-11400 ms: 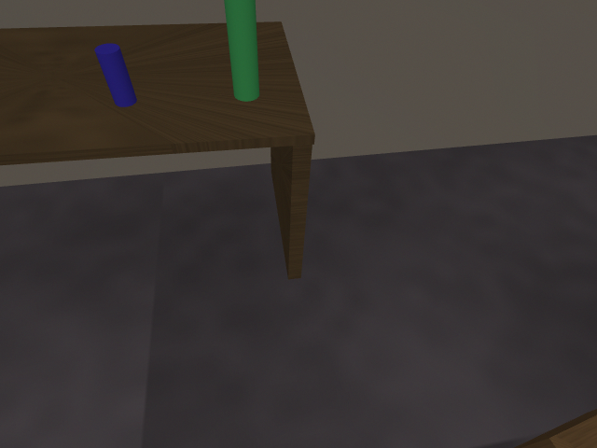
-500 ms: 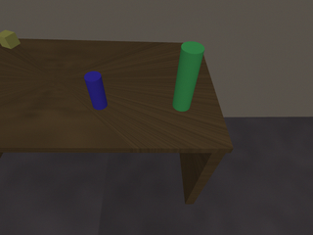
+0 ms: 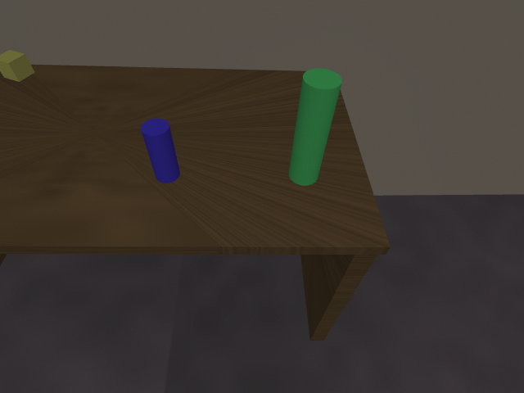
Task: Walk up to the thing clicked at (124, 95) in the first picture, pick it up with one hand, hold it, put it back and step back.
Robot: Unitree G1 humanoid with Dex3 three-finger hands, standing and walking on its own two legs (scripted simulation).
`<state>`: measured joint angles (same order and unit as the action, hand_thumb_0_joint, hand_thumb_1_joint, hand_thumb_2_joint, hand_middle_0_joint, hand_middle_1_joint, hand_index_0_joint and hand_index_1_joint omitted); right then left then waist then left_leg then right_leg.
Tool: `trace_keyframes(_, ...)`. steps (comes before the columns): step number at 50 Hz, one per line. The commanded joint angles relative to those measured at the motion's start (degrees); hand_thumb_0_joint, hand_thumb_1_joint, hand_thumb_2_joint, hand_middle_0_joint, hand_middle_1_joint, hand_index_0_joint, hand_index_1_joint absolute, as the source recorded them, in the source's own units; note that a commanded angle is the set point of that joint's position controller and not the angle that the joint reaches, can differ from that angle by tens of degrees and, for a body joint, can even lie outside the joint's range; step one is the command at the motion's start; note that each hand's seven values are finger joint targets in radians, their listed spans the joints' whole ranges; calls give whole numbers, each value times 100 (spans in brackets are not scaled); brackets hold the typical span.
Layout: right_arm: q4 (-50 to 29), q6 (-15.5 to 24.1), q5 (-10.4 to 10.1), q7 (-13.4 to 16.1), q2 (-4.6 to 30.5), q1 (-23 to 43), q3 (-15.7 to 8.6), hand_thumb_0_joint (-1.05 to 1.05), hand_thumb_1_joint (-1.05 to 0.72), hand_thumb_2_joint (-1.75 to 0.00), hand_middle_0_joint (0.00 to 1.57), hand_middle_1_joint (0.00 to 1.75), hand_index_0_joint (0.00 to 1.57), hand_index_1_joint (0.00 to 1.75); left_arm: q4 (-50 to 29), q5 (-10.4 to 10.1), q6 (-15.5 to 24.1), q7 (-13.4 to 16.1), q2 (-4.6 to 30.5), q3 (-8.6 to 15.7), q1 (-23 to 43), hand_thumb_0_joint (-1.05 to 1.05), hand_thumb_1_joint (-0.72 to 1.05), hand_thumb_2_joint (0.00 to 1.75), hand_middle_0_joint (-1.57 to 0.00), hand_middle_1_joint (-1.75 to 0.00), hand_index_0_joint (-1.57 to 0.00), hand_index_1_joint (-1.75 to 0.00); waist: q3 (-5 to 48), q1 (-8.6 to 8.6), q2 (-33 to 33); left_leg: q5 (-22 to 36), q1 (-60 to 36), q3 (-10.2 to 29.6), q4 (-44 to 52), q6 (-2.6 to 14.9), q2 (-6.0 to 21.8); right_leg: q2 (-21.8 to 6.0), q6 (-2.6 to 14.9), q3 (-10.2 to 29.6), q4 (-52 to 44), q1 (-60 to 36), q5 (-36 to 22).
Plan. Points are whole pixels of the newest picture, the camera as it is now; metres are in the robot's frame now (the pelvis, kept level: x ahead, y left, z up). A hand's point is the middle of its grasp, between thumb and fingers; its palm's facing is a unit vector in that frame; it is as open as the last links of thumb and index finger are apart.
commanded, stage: stand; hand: left
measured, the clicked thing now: (162, 152) +0.58 +0.21 -0.01
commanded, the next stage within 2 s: rise first in 0.10 s
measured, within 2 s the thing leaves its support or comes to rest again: neither
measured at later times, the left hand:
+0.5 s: hand (106, 369) +0.18 +0.24 -0.12, palm faces +0.16 -0.93 -0.32, open 12.4 cm
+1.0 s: hand (86, 341) +0.20 +0.25 -0.03, palm faces +0.22 -0.92 -0.33, open 17.5 cm
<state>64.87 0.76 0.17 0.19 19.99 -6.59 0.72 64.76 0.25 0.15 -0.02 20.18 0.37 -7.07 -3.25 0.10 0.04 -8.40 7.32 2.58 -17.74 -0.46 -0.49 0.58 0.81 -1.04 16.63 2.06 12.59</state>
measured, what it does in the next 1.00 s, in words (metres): stands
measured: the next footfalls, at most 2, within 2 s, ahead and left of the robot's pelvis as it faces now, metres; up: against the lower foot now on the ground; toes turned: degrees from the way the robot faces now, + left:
none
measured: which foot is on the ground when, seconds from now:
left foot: down 0.00-1.00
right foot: down 0.00-1.00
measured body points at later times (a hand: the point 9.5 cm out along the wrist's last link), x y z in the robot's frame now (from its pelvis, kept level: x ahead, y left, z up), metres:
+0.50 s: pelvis -0.01 +0.00 -0.01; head +0.03 +0.00 +0.44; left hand +0.17 +0.29 -0.10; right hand +0.14 -0.29 -0.11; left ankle +0.01 +0.12 -0.75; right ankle -0.04 -0.11 -0.75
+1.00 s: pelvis +0.01 +0.01 -0.01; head +0.01 +0.00 +0.44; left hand +0.18 +0.30 -0.01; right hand +0.15 -0.26 -0.09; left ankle +0.01 +0.12 -0.75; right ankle -0.04 -0.11 -0.75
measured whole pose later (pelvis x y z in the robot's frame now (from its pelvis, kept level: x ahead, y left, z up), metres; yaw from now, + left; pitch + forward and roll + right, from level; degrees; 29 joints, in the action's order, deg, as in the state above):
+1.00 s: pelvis +0.01 +0.01 -0.01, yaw -2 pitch -1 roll +0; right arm 33.8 2.3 -2.5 3.5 13.2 -14.8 -4.6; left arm 12.2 -3.5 3.6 3.8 16.7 9.0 -21.6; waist -0.4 1.7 1.0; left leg -12.8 10.2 0.0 -24.0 0.2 -0.4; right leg 0.5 0.4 1.4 23.5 6.0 16.4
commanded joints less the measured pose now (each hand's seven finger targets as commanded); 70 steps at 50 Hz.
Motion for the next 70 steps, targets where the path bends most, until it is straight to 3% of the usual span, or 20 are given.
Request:
trace_keyframes(1, -331, 119, 22, 83, 1226, 214, -202, 0, -90, -90, 20, 30, 20, 30, -332, 33, 139, 61, 1253, 227, 192, 0, 90, 90, -20, -30, -20, -30, 475, 0, 5, 1163, -215, 539, 113, 146, 756, -832, 69, 562, -234, 105, -997)
trace_keyframes(10, -311, 99, 20, 61, 1253, 194, -199, 0, -82, -82, 12, 22, 12, 22, -307, 29, 161, 68, 1225, 210, 129, 0, 82, 82, -12, -22, -12, -22, 320, -8, 24, 824, -105, 554, 151, 171, 734, -828, 42, 603, -332, 191, -757)
trace_keyframes(11, -2322, 782, -543, 150, 270, 2204, -99, 0, -74, -74, 5, 14, 5, 14, -2318, -446, 647, 92, 143, 0, 2139, 0, 74, 74, -4, -14, -4, -14, 583, -230, 174, 212, 383, -338, -408, 78, -26, -148, -46, 49, 296, 1285, -595)
trace_keyframes(12, -2525, 903, -598, 226, 411, 2127, -50, 0, -66, -66, 4, 6, 5, 6, -2827, -621, 883, 231, 526, 24, 2032, 0, 66, 66, -7, -6, -4, -8, 738, 32, 8, -36, 68, -266, -253, 84, 0, -152, -27, 24, 281, 921, -330)
trace_keyframes(14, -1314, 660, -543, 411, 1153, 932, -617, 0, -50, -50, 5, 5, 5, 5, -1741, -585, 775, 381, 1343, 651, 967, 0, 50, 50, -9, -7, -7, -8, 320, -79, 9, -94, 563, -342, -469, 93, 5, -81, -18, 0, 452, 1315, -252)
trace_keyframes(17, -1408, 667, -371, 458, 844, 965, -779, 0, -26, -26, 5, 5, 5, 5, -1796, -425, 816, 430, 1139, 849, 884, 0, 26, 26, -7, -6, -7, -7, 1394, 34, -9, 434, 441, -342, -848, 123, 3, -103, -61, 65, 863, 1164, -905)
trace_keyframes(19, -1632, 568, -265, 454, 969, -104, -1200, 0, -11, -20, 5, 5, 5, 5, -2085, -274, 776, 408, 1168, 1149, -67, 0, 10, 21, -8, -7, -8, -7, 1798, -78, 36, 879, 169, -372, -893, 155, -22, -60, -63, 73, 873, 1076, -1389)
trace_keyframes(23, -1986, 365, -298, 370, 473, -380, -956, 0, 10, -14, 5, 5, 5, 5, -2575, -294, 631, 404, 805, 1204, -627, 0, -12, 11, -7, -6, -8, -5, 1494, 153, 109, 1276, 117, -461, -718, 105, -43, -37, -56, 13, 679, 944, -1634)
trace_keyframes(28, -3231, 341, -321, 420, 286, 625, -753, 0, 30, -8, 5, 5, 5, 5, -3911, -301, 661, 514, 768, 1142, 65, 0, -37, 7, -6, -5, -6, -5, 1111, 217, 64, 670, 276, -442, -535, 121, 9, -92, -42, 71, 521, 1024, -968)
trace_keyframes(32, -3923, 433, -268, 505, 457, 326, -843, 0, 44, -5, 5, 5, 5, 5, -4571, -277, 740, 581, 651, 1020, -22, 0, -59, 2, -6, -5, -6, -5, 1323, 23, -83, 707, -1, -425, -531, 120, 73, -18, -43, 77, 527, 807, -999)
trace_keyframes(36, -3997, 440, -244, 516, 395, -164, -831, 0, 49, -3, 5, 5, 5, 5, -5247, -281, 747, 637, 907, 1361, -421, 0, -58, 1, -5, -4, -5, -5, 1304, 154, 164, 1043, -104, -419, -526, 89, 76, -6, -10, 36, 550, 609, -1292)
trace_keyframes(39, -3932, 419, -240, 472, 145, -320, -667, 0, 52, -3, 5, 5, 5, 5, -5484, -299, 717, 570, 618, 1151, -895, 0, -55, 1, -4, -4, -4, -4, 995, 156, 149, 1239, -113, -451, -523, 103, 58, -21, -29, 31, 510, 608, -1520)
trace_keyframes(46, -3882, 387, -239, 384, 231, -482, -894, 0, 54, -2, 5, 5, 5, 5, -6179, -354, 684, 442, 648, 1366, -1108, 0, -54, 1, -4, -3, -4, -3, 611, 150, 280, 1025, -143, -419, -365, 80, 91, 18, 10, -28, 414, 725, -1232)
trace_keyframes(49, -3945, 439, -240, 329, -80, -317, -621, 0, 53, -2, 5, 5, 5, 5, -6587, -362, 738, 385, 534, 1290, -1109, 0, -55, 0, -4, -3, -4, -3, 623, 209, 205, 858, -116, -408, -359, 110, 82, 5, -1, -24, 378, 651, -1070)
trace_keyframes(51, -3862, 442, -216, 368, 164, -281, -864, 0, 53, -3, 5, 5, 5, 5, -6764, -357, 778, 424, 826, 1579, -1182, 0, -55, 1, -4, -4, -4, -4, 689, 227, 247, 900, -136, -427, -372, 113, 72, -14, 2, -13, 356, 617, -1117)
trace_keyframes(61, -3652, 519, -167, 387, 0, -432, -762, 0, 51, -4, 5, 5, 5, 5, -7165, -345, 953, 374, 676, 1614, -1504, 0, -58, 2, -5, -5, -5, -5, 520, 227, 100, 710, -172, -429, -372, 160, 27, -49, -44, -15, 288, 613, -954)
trace_keyframes(63, -3866, 558, -147, 419, 306, -316, -1020, 0, 51, -3, 5, 5, 5, 5, -7322, -346, 989, 378, 816, 1752, -1441, 0, -59, 3, -5, -4, -4, -5, 654, 149, 39, 718, -255, -427, -380, 167, 25, -69, -56, 0, 285, 620, -1000)
trace_keyframes(66, -3576, 573, -176, 330, -268, -365, -562, 0, 51, -3, 5, 5, 5, 5, -7524, -357, 1087, 314, 613, 1564, -1521, 0, -57, 2, -5, -5, -5, -5, 337, 270, 155, 499, -92, -430, -333, 183, -11, -81, -49, -13, 229, 716, -739)
trace_keyframes(68, -3769, 611, -169, 382, 154, -251, -921, 0, 51, -4, 5, 5, 5, 5, -7551, -363, 1114, 332, 851, 1826, -1513, 0, -59, 2, -5, -5, -5, -5, 503, 199, 102, 492, -177, -430, -331, 186, -10, -94, -59, 19, 226, 712, -766)
trace_keyframes(70, -3738, 615, -171, 325, -146, -281, -625, 0, 50, -4, 5, 5, 5, 5, -7753, -359, 1194, 296, 764, 1746, -1513, 0, -59, 2, -5, -4, -5, -5, 506, 257, 110, 532, -170, -417, -334, 196, -22, -108, -56, 5, 223, 657, -806)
